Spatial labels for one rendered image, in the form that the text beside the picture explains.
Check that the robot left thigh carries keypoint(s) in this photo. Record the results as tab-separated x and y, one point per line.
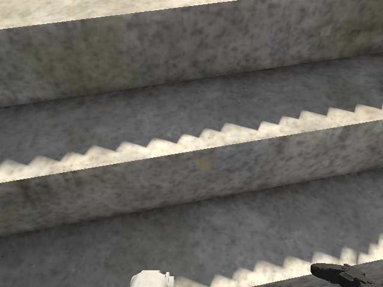
153	278

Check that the robot right hand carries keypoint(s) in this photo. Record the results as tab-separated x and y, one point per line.
345	275

